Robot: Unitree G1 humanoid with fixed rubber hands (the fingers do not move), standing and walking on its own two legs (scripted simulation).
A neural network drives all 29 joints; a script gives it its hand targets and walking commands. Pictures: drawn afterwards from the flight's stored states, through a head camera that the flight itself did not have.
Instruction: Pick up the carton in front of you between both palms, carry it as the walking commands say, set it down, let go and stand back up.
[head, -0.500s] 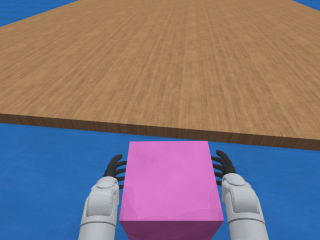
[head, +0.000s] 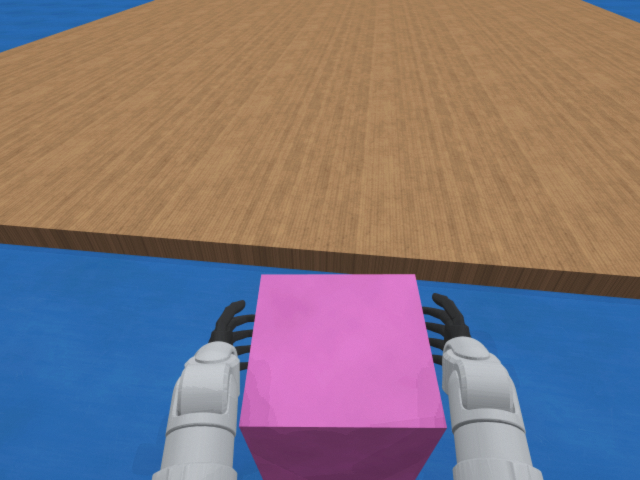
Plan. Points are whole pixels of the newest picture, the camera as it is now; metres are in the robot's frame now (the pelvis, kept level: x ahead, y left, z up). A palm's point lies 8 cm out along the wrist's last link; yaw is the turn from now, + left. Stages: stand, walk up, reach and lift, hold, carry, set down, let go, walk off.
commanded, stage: hold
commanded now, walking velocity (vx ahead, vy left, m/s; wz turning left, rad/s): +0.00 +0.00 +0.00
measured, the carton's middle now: (337, 385) +0.30 +0.00 -0.03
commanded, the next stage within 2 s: carry in 0.24 s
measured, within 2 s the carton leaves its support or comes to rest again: neither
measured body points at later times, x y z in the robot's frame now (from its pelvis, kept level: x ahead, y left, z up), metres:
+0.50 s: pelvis +0.05 -0.02 +0.00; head +0.02 -0.03 +0.44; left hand +0.35 +0.11 +0.07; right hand +0.34 -0.19 +0.07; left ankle +0.03 +0.11 -0.72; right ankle +0.02 -0.12 -0.74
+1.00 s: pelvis +0.30 -0.01 +0.00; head +0.28 +0.00 +0.45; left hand +0.56 +0.12 +0.08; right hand +0.53 -0.19 +0.09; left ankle +0.21 +0.08 -0.74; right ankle +0.40 -0.15 -0.70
